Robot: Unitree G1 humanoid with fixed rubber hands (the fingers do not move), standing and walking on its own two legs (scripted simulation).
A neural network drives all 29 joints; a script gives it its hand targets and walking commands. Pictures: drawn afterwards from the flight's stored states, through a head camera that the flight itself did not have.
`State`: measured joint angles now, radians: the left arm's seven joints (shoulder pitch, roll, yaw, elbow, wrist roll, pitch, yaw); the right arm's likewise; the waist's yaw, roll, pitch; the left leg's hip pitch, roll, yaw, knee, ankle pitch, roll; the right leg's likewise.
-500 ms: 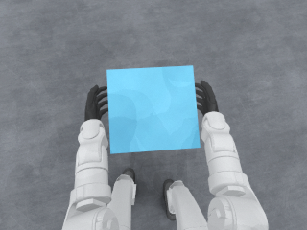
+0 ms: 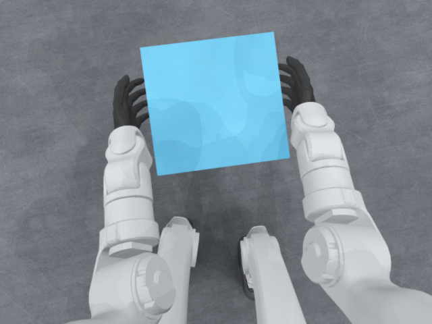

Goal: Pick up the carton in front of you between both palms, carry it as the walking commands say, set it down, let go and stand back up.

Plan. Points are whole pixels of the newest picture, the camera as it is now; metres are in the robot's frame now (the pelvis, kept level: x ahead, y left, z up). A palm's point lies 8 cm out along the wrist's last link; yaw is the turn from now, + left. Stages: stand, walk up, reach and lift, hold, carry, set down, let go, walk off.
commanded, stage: set down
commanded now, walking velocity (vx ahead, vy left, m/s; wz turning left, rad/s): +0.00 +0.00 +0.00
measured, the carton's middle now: (213, 116) +0.49 +0.04 -0.18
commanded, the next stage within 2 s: none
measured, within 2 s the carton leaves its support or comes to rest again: rests again in 1.46 s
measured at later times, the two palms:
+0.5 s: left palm (152, 132) +0.46 +0.18 -0.25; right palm (278, 102) +0.54 -0.11 -0.24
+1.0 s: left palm (156, 128) +0.49 +0.19 -0.34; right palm (262, 104) +0.58 -0.10 -0.36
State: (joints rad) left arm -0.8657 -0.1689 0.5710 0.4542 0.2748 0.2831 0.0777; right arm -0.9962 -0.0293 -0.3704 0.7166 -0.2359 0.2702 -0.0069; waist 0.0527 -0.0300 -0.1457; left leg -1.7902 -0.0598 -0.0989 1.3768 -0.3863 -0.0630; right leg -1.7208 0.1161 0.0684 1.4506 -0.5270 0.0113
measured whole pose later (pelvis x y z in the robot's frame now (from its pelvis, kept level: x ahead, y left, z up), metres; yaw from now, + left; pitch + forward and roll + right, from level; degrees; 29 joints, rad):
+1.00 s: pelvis -0.02 -0.02 -0.18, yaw +3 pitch +44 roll +6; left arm -1.42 0.00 0.62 0.73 0.06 0.25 0.19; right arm -1.72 -0.40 0.07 1.18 -0.03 0.26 -0.05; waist 0.15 0.03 0.32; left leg -2.24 -0.08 -0.05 2.00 -0.53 -0.13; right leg -2.21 0.15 0.06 2.14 -0.69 -0.01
